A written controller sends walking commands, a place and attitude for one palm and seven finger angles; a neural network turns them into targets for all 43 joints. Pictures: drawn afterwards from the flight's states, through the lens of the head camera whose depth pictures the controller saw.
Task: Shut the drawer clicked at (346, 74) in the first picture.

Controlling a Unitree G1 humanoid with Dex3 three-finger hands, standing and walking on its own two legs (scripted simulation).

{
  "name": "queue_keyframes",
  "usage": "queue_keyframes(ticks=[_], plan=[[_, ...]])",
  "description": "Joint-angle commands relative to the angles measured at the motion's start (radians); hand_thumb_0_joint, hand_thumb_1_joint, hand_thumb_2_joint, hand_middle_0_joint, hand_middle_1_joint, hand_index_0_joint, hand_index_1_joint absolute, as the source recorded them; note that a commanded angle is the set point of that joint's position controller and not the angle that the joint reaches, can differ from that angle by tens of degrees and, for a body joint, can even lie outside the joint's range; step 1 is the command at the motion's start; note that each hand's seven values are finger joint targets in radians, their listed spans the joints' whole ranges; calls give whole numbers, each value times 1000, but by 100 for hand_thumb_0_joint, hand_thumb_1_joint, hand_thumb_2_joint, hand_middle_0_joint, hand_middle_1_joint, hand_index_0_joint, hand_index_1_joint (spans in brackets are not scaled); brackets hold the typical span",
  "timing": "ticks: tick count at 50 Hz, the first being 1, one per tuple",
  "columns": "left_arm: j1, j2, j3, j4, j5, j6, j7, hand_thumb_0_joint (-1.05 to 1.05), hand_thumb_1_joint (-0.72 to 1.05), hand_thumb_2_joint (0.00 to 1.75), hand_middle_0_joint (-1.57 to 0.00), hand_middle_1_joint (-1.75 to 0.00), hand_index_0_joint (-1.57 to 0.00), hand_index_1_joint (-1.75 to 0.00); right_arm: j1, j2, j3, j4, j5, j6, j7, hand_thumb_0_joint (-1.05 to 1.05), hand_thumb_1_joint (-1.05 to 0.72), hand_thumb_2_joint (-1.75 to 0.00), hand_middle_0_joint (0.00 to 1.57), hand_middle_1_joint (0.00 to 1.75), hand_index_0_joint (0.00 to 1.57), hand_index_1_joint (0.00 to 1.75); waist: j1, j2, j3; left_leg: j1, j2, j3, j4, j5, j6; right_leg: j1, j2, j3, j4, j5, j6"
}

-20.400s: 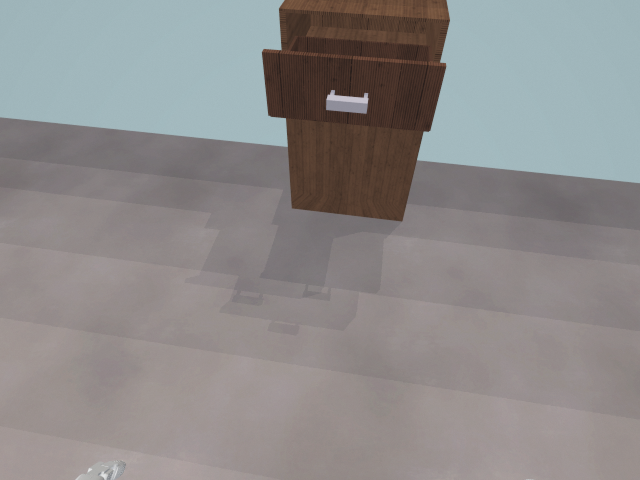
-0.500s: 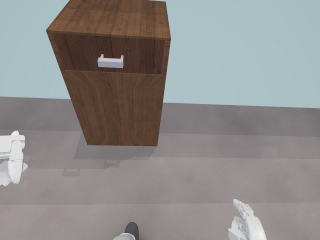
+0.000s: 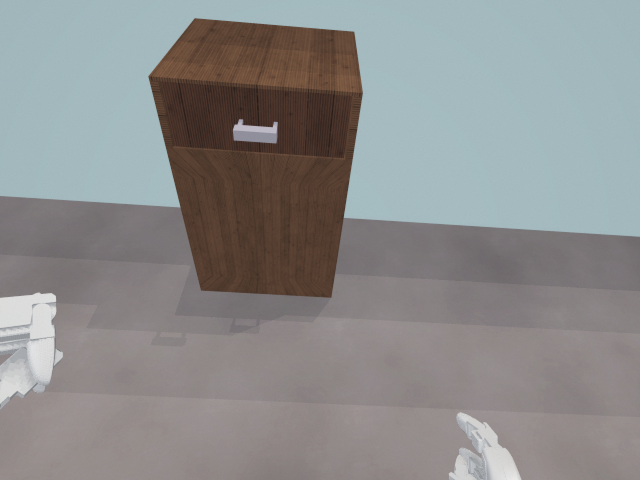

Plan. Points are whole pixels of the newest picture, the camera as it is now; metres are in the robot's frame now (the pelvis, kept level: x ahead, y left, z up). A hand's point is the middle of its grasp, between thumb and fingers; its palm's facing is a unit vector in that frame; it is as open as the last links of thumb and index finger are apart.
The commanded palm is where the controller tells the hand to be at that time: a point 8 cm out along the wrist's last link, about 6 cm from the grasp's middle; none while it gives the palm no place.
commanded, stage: stop stepping back and stand still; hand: left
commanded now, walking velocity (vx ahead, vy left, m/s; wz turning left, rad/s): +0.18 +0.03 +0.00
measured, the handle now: (256, 129) +0.90 +0.23 -0.03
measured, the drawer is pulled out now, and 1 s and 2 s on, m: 0.00 0.00 0.00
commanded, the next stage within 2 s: let the arm hang, fingers relaxed in 0.30 s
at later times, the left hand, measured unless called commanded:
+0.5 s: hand (96, 386) +0.20 +0.28 +0.02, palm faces +0.27 -0.86 -0.44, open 3.2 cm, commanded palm none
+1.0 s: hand out of the picture -0.03 +0.18 -0.17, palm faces +0.11 -0.97 -0.22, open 5.5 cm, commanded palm none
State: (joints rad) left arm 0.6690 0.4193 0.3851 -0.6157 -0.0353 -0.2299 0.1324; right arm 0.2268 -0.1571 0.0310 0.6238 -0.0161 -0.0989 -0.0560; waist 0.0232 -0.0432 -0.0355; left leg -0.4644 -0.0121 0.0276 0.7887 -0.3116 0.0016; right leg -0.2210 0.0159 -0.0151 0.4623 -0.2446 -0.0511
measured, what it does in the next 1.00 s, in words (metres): steps on the spot: left foot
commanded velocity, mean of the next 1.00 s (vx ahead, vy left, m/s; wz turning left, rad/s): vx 0.02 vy -0.02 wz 0.00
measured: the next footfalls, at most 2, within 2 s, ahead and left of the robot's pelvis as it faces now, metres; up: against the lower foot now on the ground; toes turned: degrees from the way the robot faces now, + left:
left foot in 0.08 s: +0.06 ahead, +0.12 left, +0.00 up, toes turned +5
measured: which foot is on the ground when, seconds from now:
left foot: up 0.00-0.06, down 0.08-1.00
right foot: down 0.00-1.00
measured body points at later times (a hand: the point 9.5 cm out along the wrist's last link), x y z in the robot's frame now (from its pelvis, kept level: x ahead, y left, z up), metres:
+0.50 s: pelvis +0.00 +0.02 -0.02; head +0.00 +0.01 +0.43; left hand +0.19 +0.32 +0.05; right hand +0.14 -0.23 -0.14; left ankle +0.02 +0.12 -0.74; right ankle +0.01 -0.09 -0.74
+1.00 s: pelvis +0.00 +0.00 +0.00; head +0.02 -0.01 +0.45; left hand -0.03 +0.23 -0.15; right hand +0.01 -0.23 -0.16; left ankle +0.02 +0.12 -0.74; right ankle +0.01 -0.09 -0.74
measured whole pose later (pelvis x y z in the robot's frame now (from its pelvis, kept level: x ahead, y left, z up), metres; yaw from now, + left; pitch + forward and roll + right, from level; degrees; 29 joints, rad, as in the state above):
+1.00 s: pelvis +0.00 +0.00 +0.00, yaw +5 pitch -1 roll +0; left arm 0.29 0.18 0.00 1.13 0.00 0.01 0.02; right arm 0.28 -0.15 0.00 1.12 -0.01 0.02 -0.03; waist 0.00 0.02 0.06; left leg -0.22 0.01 -0.01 0.42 -0.18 0.00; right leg -0.16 0.05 -0.03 0.41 -0.22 -0.05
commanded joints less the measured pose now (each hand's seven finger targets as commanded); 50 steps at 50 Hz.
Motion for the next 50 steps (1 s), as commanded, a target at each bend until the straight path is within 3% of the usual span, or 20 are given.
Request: queue_keyframes(ticks=[1,3,5,6,7,10,12,13,16,19,20,22,24,26,27,29,31,32,36,50], plan=[[-187,89,45,-36,9,-18,43,0,90,90,-140,-160,-140,-160,-91,-146,-60,-115,9,-55,-42,0,-90,-90,20,30,20,30,-50,-55,73,197,45,38,-180,-52,24,-237,-214,154,-192,-467,-69],[-205,85,30,-88,12,-25,46,0,90,90,-140,-160,-140,-160,-84,-166,-61,-126,12,-75,-54,0,-90,-90,20,30,20,30,-44,59,55,267,88,-44,-372,-112,61,-198,-134,96,-33,-341,-22],[-214,107,50,-175,12,-41,45,0,90,90,-140,-160,-140,-160,-88,-184,-62,-149,17,-83,-52,0,-90,-90,20,30,20,30,-46,270,31,279,285,-359,-535,-198,143,-233,-12,-22,240,-212,54],[-216,120,68,-195,18,-45,37,0,90,90,-140,-160,-140,-160,-93,-161,-53,-132,11,-90,-41,0,-90,-90,20,30,20,30,-55,311,39,163,325,-458,-667,-423,161,-202,0,-9,395,-282,55],[-212,142,96,-217,28,-46,40,0,90,90,-140,-160,-140,-160,-95,-146,-53,-136,4,-99,-36,0,-90,-90,20,30,20,30,-51,306,76,128,340,-495,-690,-436,183,-218,-19,20,455,-259,45],[-83,144,111,-243,21,-42,42,0,90,90,-140,-160,-140,-160,-93,-147,-53,-137,4,-111,-11,0,-90,-90,20,30,20,30,-20,206,29,123,272,-271,-592,-177,132,-65,-33,-13,231,-212,44],[-30,121,102,-208,21,-38,42,0,90,90,-140,-160,-140,-160,-94,-158,-56,-143,2,-95,-7,0,-90,-90,20,30,20,30,-22,246,13,24,206,-155,-519,-199,81,119,-13,-57,45,-136,38],[-21,120,107,-171,21,-36,41,0,90,90,-140,-160,-140,-160,-87,-157,-59,-144,1,-81,-8,0,-90,-90,20,30,20,30,-28,191,19,-36,161,-110,-452,-213,58,173,-26,-20,-25,-130,24],[-64,128,116,-113,-1,-30,37,0,90,90,-140,-160,-140,-160,-69,-145,-72,-137,7,-54,-6,0,-90,-90,20,30,20,30,-37,-111,28,-16,35,-7,-49,-85,3,-2,-280,389,-259,-346,-105],[-53,106,103,-102,-3,-35,41,0,90,90,-140,-160,-140,-160,-57,-147,-71,-122,17,-50,-9,0,-90,-90,20,30,20,30,-47,-60,13,111,61,-21,-142,-18,10,-40,-257,245,-163,-146,-99],[-246,-34,-290,687,86,106,-94,0,90,90,-140,-160,-140,-160,-50,-253,-126,123,-1,-102,89,0,-90,-90,20,30,20,30,-113,7,0,171,126,-40,-104,174,12,-172,-256,5,93,184,-51],[-203,-132,-272,725,72,229,-120,0,90,90,-132,-151,-132,-151,6,-222,-103,79,5,15,71,0,-90,-90,20,30,20,30,-49,103,-22,140,223,-239,-264,411,100,-187,-79,-34,287,10,43],[-307,-134,-288,798,67,237,-121,0,90,90,-124,-143,-124,-143,-4,-241,-83,53,-21,32,52,0,-90,-90,20,30,20,30,-51,52,-4,110,298,-408,-351,597,195,-189,-35,-6,389,-184,56],[-362,-114,-295,934,60,230,-113,0,90,90,-116,-134,-116,-134,2,-247,-78,82,-35,39,42,0,-90,-90,20,30,20,30,-39,60,-53,209,297,-395,-346,845,211,-165,-37,44,377,-213,55],[-358,-106,-298,1023,56,228,-110,0,90,90,-112,-130,-112,-130,-19,-247,-76,99,-32,48,38,0,-90,-90,20,30,20,30,-18,74,-68,224,271,-339,-325,854,195,-98,-42,53,286,-169,54],[-327,-69,-305,1199,59,224,-109,0,90,90,-104,-121,-104,-121,-67,-206,-68,134,-11,66,39,0,-90,-90,20,30,20,30,10,56,-76,127,130,-183,-269,506,90,100,-80,114,49,151,38],[-389,-43,-327,1322,56,215,-111,0,90,90,-96,-112,-96,-112,-49,-144,-60,187,-3,94,39,0,-90,-90,20,30,20,30,-29,-124,-11,153,15,-60,-199,73,11,-5,-220,272,-109,237,-30],[-428,-46,-337,1362,54,213,-112,0,90,90,-92,-108,-92,-108,-19,-133,-60,221,-5,105,38,0,-90,-90,20,30,20,30,-51,-74,13,196,12,-49,-194,4,5,-55,-239,284,-142,195,-61],[-438,-101,-341,1481,46,216,-108,0,90,90,-76,-91,-76,-91,26,-105,-58,312,-10,110,35,0,-90,-90,20,30,20,30,-53,137,2,282,74,-101,-323,154,23,-59,-125,163,-133,17,-16],[-357,-141,-365,1721,41,216,-98,0,90,90,-20,-30,-20,-30,101,-88,-51,484,1,103,17,0,-90,-90,20,30,20,30,-33,31,89,291,97,-96,-425,188,28,5,-106,111,-181,33,-3]])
